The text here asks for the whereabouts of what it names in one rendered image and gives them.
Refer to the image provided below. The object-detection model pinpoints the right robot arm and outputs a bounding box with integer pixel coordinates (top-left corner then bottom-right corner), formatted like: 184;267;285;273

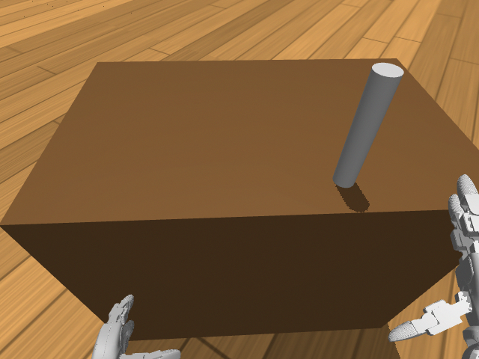
462;326;479;359

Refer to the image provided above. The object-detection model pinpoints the right robot hand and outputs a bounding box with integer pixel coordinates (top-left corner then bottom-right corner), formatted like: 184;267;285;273
388;174;479;342

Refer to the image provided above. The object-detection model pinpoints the left robot hand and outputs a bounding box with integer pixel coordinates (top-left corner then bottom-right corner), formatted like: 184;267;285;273
91;295;181;359

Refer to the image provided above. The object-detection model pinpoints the can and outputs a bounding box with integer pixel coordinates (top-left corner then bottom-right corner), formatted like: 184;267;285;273
332;63;404;188

